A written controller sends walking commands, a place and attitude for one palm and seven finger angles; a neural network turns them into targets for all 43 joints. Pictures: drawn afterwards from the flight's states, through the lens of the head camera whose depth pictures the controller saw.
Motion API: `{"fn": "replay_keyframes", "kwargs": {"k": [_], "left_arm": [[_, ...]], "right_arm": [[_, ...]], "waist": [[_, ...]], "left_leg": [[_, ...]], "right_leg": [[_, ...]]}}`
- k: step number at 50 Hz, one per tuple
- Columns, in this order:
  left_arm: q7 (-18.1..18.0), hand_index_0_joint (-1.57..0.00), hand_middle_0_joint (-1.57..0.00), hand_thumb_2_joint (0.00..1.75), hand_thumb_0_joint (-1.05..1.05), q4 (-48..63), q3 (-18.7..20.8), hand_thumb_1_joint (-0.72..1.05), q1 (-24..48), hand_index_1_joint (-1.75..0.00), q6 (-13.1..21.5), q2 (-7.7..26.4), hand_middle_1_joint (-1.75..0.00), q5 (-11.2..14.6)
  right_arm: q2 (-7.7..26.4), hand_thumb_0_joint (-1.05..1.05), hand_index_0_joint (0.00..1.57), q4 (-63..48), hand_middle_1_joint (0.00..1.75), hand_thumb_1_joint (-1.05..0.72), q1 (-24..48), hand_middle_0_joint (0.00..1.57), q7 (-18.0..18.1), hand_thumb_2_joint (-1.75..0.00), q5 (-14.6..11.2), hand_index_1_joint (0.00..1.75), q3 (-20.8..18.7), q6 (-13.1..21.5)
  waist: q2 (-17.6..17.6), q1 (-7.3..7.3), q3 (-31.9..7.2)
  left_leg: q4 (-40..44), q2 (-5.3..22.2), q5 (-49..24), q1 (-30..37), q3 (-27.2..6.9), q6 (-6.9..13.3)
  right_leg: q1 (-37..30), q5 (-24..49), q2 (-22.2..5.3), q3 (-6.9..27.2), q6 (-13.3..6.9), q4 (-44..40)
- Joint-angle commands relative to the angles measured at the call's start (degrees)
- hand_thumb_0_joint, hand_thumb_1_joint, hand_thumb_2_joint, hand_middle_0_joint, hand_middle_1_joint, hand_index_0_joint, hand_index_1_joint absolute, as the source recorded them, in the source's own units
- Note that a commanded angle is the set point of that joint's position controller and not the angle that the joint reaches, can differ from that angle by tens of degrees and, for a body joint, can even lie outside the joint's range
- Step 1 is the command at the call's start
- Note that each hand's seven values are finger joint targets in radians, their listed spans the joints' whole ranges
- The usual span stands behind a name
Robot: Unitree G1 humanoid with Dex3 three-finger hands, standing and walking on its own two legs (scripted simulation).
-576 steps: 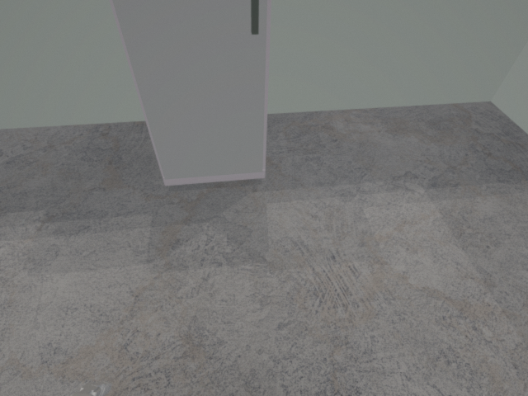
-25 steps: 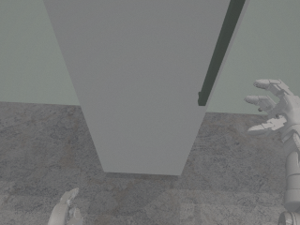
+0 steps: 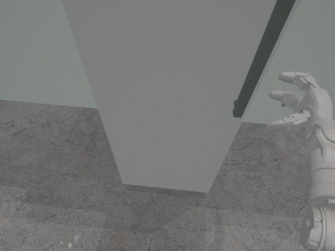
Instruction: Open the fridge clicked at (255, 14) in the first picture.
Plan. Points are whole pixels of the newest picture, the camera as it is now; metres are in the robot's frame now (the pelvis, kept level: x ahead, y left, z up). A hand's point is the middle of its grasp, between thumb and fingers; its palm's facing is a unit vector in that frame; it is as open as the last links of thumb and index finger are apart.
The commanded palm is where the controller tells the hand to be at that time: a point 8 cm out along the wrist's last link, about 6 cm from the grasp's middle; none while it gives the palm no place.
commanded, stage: move the hooked fingers beside the handle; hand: right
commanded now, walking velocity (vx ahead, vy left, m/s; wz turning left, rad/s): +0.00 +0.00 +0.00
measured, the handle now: (267, 34) +0.52 -0.15 +0.27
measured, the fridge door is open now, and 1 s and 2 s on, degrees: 0 0 0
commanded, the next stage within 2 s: feel for the door with the fingertips in 0.94 s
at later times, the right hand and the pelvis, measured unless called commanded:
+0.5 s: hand (280, 101) +0.45 -0.21 +0.15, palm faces +0.01 +1.00 -0.01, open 14.0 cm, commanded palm +0.42 -0.26 +0.16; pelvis +0.00 +0.00 +0.00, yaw +1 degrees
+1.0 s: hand (280, 100) +0.45 -0.22 +0.15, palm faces -0.01 +1.00 +0.01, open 14.0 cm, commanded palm +0.43 -0.27 +0.15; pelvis +0.00 -0.01 -0.01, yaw +1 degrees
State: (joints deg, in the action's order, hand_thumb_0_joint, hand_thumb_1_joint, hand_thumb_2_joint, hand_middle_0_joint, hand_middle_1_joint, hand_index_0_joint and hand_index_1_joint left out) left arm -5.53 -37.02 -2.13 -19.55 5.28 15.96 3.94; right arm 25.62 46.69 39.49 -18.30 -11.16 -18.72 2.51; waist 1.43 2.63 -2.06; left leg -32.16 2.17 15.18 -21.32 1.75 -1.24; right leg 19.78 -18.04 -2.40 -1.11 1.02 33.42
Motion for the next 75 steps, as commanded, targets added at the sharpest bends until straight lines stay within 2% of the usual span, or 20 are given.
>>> {"fn": "replay_keyframes", "kwargs": {"k": [1,5,9,13,17,21,24,29,32,36,39,46,50,54,56,61,64,68,69,75], "left_arm": [[-0.6,-0.20,-0.20,0.90,0.00,6.3,3.2,0.90,-0.5,-0.30,1.9,8.3,-0.30,-0.4],[-0.1,-0.20,-0.20,0.90,0.00,6.2,3.5,0.90,-1.5,-0.30,1.5,8.5,-0.30,-0.7],[0.1,-0.20,-0.20,0.90,0.00,6.1,3.5,0.90,-2.6,-0.30,0.8,8.5,-0.30,-0.7],[0.4,-0.20,-0.20,0.90,0.00,6.9,3.8,0.90,-2.7,-0.30,0.6,8.5,-0.30,-0.9],[0.6,-0.20,-0.20,0.90,0.00,7.3,3.8,0.90,-2.4,-0.30,0.2,8.5,-0.30,-0.7],[0.2,-0.20,-0.20,0.90,0.00,7.0,3.7,0.90,-2.7,-0.30,-0.4,8.9,-0.30,-0.5],[0.1,-0.20,-0.20,0.90,0.00,7.3,3.7,0.90,-2.5,-0.30,-0.2,8.4,-0.30,-0.5],[0.1,-0.20,-0.20,0.90,0.00,6.5,3.5,0.90,-3.0,-0.30,0.2,8.4,-0.30,-0.6],[0.0,-0.20,-0.20,0.90,0.00,6.0,3.3,0.90,-3.2,-0.30,-0.2,8.9,-0.30,-0.6],[0.4,-0.20,-0.20,0.90,0.00,7.0,3.4,0.90,-3.3,-0.30,-0.3,8.9,-0.30,-0.9],[0.5,-0.20,-0.20,0.90,0.00,7.1,3.5,0.90,-3.4,-0.30,-0.2,8.4,-0.30,-0.8],[0.5,-0.20,-0.20,0.90,0.00,7.1,3.5,0.90,-3.4,-0.30,-0.7,8.8,-0.30,-0.7],[0.8,-0.20,-0.20,0.90,0.00,7.6,3.8,0.90,-3.5,-0.30,-0.7,8.7,-0.30,-0.9],[0.9,-0.20,-0.20,0.90,0.00,7.9,3.8,0.90,-2.7,-0.30,-0.5,8.1,-0.30,-0.7],[0.9,-0.20,-0.20,0.90,0.00,7.6,3.8,0.90,-3.0,-0.30,-0.6,8.6,-0.30,-0.8],[1.2,-0.20,-0.20,0.90,0.00,7.8,3.8,0.90,-2.0,-0.30,-0.5,7.8,-0.30,-0.8],[1.1,-0.20,-0.20,0.90,0.00,7.6,3.8,0.90,-2.0,-0.30,-0.5,7.7,-0.30,-0.9],[1.3,-0.20,-0.20,0.90,0.00,7.5,3.5,0.90,-0.9,-0.30,-0.2,7.2,-0.30,-0.9],[1.3,-0.20,-0.20,0.90,0.00,7.5,3.6,0.90,-1.1,-0.30,-0.2,7.3,-0.30,-1.0],[1.1,-0.20,-0.20,0.90,0.00,7.0,3.2,0.90,-0.9,-0.30,-0.6,7.4,-0.30,-1.1]], "right_arm": [[15.2,0.00,0.30,-8.6,1.20,0.50,29.3,0.30,0.8,-0.30,-0.7,1.20,-3.6,5.0],[17.3,0.00,0.30,-7.8,1.20,0.50,30.7,0.30,1.2,-0.30,0.2,1.20,-5.1,7.4],[15.8,0.00,0.30,-3.5,1.20,0.50,31.9,0.30,1.1,-0.30,0.6,1.20,-3.4,7.9],[17.7,0.00,0.30,-5.9,1.20,0.50,30.9,0.30,0.8,-0.30,0.7,1.20,-5.3,9.0],[16.3,0.00,0.30,-8.1,1.20,0.50,29.7,0.30,0.5,-0.30,-0.1,1.20,-4.6,8.9],[19.1,0.00,0.30,-5.2,1.20,0.50,30.4,0.30,0.6,-0.30,0.3,1.20,-6.1,7.5],[16.4,0.00,0.30,-8.4,1.20,0.50,33.4,0.30,0.6,-0.30,0.5,1.20,-3.1,8.6],[13.5,0.00,0.30,-5.2,1.20,0.50,32.8,0.30,-0.1,-0.30,-0.8,1.20,-1.7,8.4],[17.2,0.00,0.30,0.2,1.20,0.50,33.0,0.30,0.0,-0.30,0.6,1.20,-3.7,7.0],[19.3,0.00,0.30,-2.1,1.20,0.50,33.9,0.30,0.2,-0.30,0.9,1.20,-5.1,9.2],[15.1,0.00,0.30,-4.8,1.20,0.50,35.1,0.30,-0.6,-0.30,-0.3,1.20,-2.0,10.4],[16.9,0.00,0.30,-3.5,1.20,0.50,32.5,0.30,0.0,-0.30,0.1,1.20,-3.9,7.6],[17.8,0.00,0.30,-7.4,1.20,0.50,30.9,0.30,0.7,-0.30,-0.1,1.20,-5.6,8.5],[11.9,0.00,0.30,-9.2,1.20,0.50,30.0,0.30,0.2,-0.30,-1.0,1.20,-1.0,7.7],[14.8,0.00,0.30,-8.8,1.20,0.50,28.8,0.30,0.6,-0.30,-1.1,1.20,-4.0,6.8],[11.2,0.00,0.30,-12.9,1.20,0.50,30.2,0.30,2.4,-0.30,-0.6,1.20,-1.4,5.8],[9.5,0.00,0.30,-12.3,1.20,0.50,30.1,0.30,3.5,-0.30,-0.9,1.20,-0.5,5.7],[7.6,0.00,0.30,-12.9,1.20,0.50,30.7,0.30,5.0,-0.30,0.3,1.20,1.0,5.5],[6.9,0.00,0.30,-12.6,1.20,0.50,31.0,0.30,5.4,-0.30,0.1,1.20,1.3,5.6],[11.8,0.00,0.30,-8.4,1.20,0.50,33.1,0.30,6.9,-0.30,1.9,1.20,-1.8,6.3]], "waist": [[-0.4,0.90,-17.5],[0.9,0.28,-20.4],[-0.1,1.38,-18.0],[1.6,0.18,-21.8],[2.2,0.40,-21.3],[-0.8,1.14,-18.0],[3.5,1.80,-19.2],[0.6,2.32,-19.1],[0.4,2.07,-16.2],[1.9,1.37,-20.9],[1.9,2.15,-21.5],[2.0,1.65,-19.7],[2.2,0.58,-23.1],[2.6,1.55,-21.0],[0.9,0.81,-21.2],[3.3,1.00,-20.8],[-0.7,1.59,-19.2],[2.7,0.99,-19.8],[0.4,1.60,-19.6],[-0.6,1.39,-18.3]], "left_leg": [[2.3,-2.4,-15.9,7.0,0.6,2.3],[1.0,-2.4,-19.5,8.6,0.2,2.4],[1.2,-2.5,-17.1,6.8,0.4,2.3],[0.4,-2.7,-18.7,7.8,0.2,2.4],[0.4,-2.9,-18.9,7.3,0.2,2.4],[1.1,-2.7,-16.9,6.8,0.1,2.0],[1.0,-2.7,-15.7,5.7,0.1,2.4],[1.0,-3.0,-15.9,5.0,0.6,2.3],[1.1,-2.5,-13.4,3.4,0.4,2.2],[0.0,-2.6,-15.7,5.3,-0.1,2.3],[-0.4,-2.8,-17.6,5.2,0.5,2.5],[-0.3,-2.9,-16.5,3.6,0.8,2.4],[-0.8,-3.1,-19.0,5.8,0.6,2.5],[-0.3,-3.2,-18.6,5.2,1.0,2.6],[-0.3,-3.2,-18.6,5.8,1.0,2.5],[-0.3,-3.1,-18.9,5.0,1.1,2.6],[0.3,-3.0,-17.6,5.6,1.3,2.5],[-0.2,-3.0,-17.1,4.6,1.2,2.7],[0.1,-2.9,-17.0,5.2,1.3,2.5],[0.2,-2.6,-16.0,5.8,0.4,2.2]], "right_leg": [[-4.7,14.0,2.2,0.2,-2.4,-3.3],[-4.7,17.3,2.2,-0.1,-2.4,-2.4],[-2.5,14.5,2.2,-0.4,-2.5,-2.2],[-3.8,16.2,2.1,-0.2,-2.2,-1.9],[-4.0,16.3,1.9,-0.4,-2.3,-2.0],[-0.9,13.1,1.8,-0.6,-2.6,-2.3],[-3.4,13.6,2.0,-0.5,-2.6,-1.7],[-3.7,13.8,1.8,0.2,-2.5,-1.5],[-0.3,10.7,2.0,0.2,-2.3,-1.8],[-1.6,13.1,2.1,0.2,-2.3,-0.8],[-3.5,16.0,1.8,0.5,-2.2,-0.2],[-2.2,15.1,1.7,0.6,-2.1,-0.7],[-4.0,18.2,1.6,0.6,-2.1,-0.2],[-4.5,18.3,1.5,0.3,-2.1,-0.3],[-3.6,17.3,1.4,0.5,-2.1,-0.8],[-5.1,18.6,1.5,0.5,-2.0,-0.6],[-3.8,16.6,1.6,0.5,-2.2,-0.8],[-4.9,16.8,1.7,0.6,-1.8,-1.0],[-4.5,16.2,1.7,0.5,-2.1,-0.8],[-1.5,13.3,1.9,0.1,-2.3,-1.3]]}}
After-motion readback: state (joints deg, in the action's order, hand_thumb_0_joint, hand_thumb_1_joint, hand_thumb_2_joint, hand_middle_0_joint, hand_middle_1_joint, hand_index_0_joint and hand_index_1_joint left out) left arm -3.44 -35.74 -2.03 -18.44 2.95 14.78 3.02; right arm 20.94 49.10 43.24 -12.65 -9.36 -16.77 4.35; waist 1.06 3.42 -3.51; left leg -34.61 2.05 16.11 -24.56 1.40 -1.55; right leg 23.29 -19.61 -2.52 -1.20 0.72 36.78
